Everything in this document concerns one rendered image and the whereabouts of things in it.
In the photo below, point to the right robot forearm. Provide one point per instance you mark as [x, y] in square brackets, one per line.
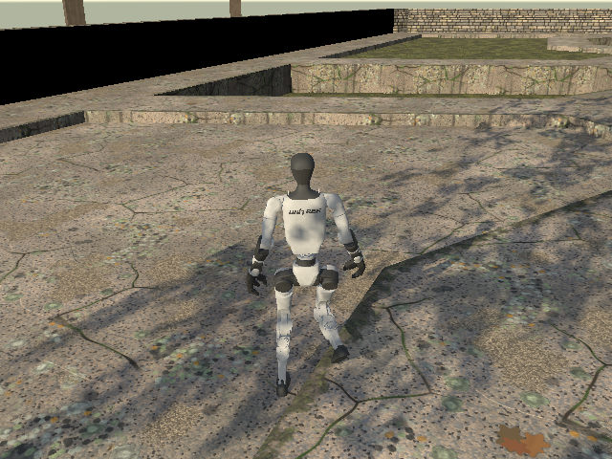
[354, 249]

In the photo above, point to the right robot upper arm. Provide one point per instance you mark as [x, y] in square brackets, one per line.
[334, 202]

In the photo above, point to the robot right hand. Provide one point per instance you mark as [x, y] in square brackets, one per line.
[351, 265]

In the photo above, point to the humanoid robot head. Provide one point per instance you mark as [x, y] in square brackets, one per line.
[302, 166]

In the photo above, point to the left robot forearm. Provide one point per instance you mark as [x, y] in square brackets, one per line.
[258, 259]

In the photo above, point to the robot left hand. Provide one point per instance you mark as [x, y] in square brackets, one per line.
[250, 281]

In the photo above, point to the robot left shin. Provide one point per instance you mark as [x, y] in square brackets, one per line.
[282, 352]

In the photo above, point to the left robot upper arm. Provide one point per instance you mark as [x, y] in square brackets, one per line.
[273, 205]

